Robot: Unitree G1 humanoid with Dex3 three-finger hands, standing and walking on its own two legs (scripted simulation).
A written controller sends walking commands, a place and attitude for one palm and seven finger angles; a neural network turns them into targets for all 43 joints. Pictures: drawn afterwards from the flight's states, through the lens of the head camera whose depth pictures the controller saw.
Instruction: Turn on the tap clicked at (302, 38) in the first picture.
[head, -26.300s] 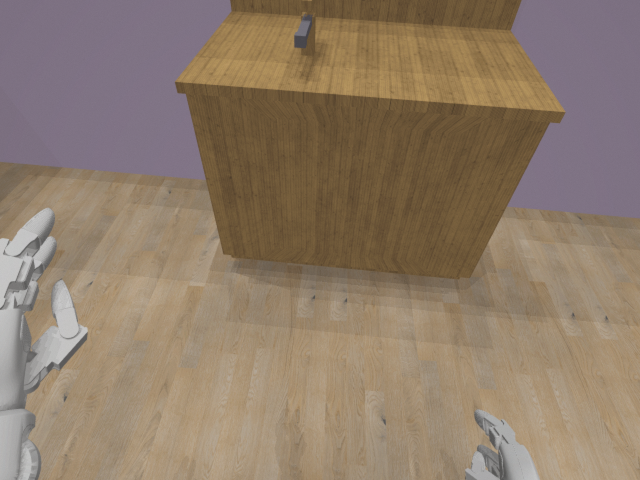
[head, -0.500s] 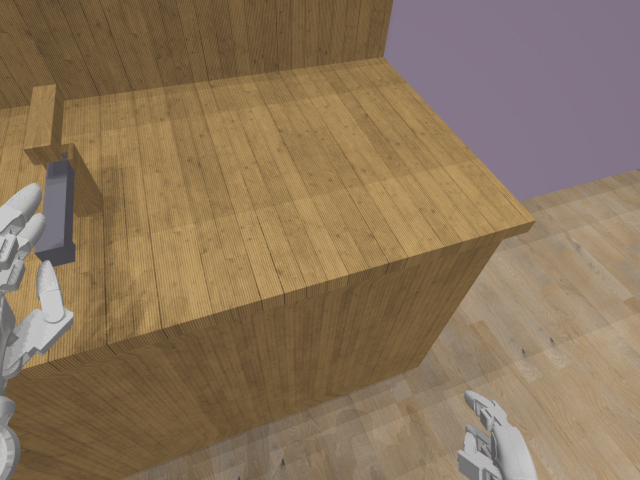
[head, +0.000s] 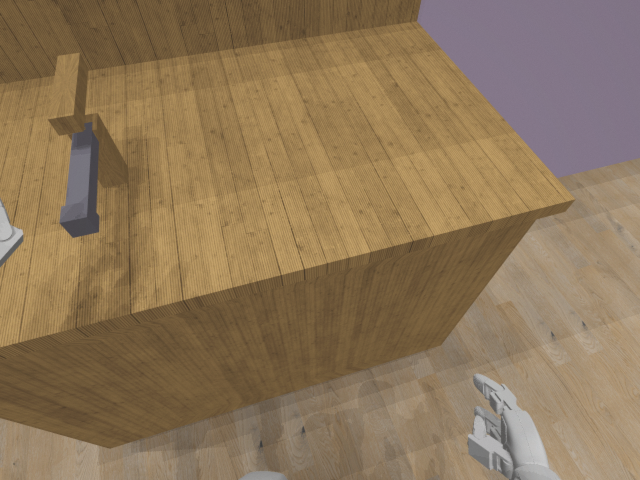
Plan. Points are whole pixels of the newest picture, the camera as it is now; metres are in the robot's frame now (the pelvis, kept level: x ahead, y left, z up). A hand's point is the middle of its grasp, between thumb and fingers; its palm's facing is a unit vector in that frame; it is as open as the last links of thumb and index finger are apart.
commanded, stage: come to a stop and stand still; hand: left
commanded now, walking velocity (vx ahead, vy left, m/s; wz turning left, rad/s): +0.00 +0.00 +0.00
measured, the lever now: (80, 219) +0.34 +0.32 +0.12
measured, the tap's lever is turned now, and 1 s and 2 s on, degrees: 0 0 0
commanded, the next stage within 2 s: look again from close up in 0.98 s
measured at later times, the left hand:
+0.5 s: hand out of the picture +0.23 +0.31 +0.17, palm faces +0.40 -0.84 -0.36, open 7.4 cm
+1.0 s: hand (2, 296) +0.22 +0.31 +0.16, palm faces +0.39 -0.86 -0.33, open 7.4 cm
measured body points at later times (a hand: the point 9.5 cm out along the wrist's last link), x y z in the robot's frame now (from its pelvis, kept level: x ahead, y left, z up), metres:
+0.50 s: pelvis +0.00 +0.07 +0.00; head +0.01 +0.08 +0.45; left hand +0.20 +0.36 +0.19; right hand +0.18 -0.14 -0.07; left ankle +0.01 +0.09 -0.73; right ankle +0.02 -0.06 -0.73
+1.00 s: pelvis +0.00 +0.06 +0.00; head +0.01 +0.09 +0.45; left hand +0.20 +0.36 +0.18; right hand +0.19 -0.15 -0.06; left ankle +0.01 +0.09 -0.73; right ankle +0.02 -0.06 -0.73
